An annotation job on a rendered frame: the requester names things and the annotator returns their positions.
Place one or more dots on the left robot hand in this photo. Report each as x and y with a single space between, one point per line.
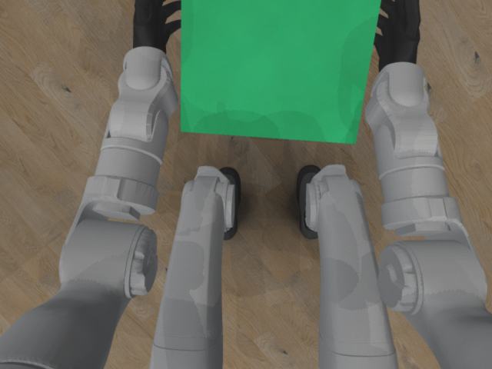
149 27

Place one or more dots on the left robot upper arm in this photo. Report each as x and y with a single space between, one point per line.
105 265

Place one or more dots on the right robot hand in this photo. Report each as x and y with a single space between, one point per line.
401 34

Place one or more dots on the left robot foot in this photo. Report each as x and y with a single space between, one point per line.
234 178

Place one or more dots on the right robot upper arm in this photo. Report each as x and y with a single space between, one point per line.
439 286

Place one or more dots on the carton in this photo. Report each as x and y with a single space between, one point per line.
287 69

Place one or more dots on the right robot forearm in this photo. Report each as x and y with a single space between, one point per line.
409 160

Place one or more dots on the left robot forearm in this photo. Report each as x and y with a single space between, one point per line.
133 147

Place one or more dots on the robot right thigh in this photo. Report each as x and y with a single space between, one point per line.
354 330

